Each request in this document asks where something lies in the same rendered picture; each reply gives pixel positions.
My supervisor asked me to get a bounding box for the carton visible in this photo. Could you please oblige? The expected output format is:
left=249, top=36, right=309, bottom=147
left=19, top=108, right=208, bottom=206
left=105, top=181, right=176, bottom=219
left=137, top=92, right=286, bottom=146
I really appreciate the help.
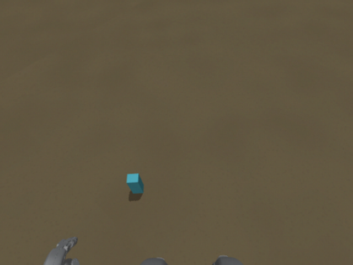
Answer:
left=127, top=173, right=144, bottom=194

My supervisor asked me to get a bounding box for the left robot hand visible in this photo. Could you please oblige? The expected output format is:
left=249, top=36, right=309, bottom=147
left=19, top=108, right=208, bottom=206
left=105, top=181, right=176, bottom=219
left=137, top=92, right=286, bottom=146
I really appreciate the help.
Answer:
left=43, top=237, right=79, bottom=265

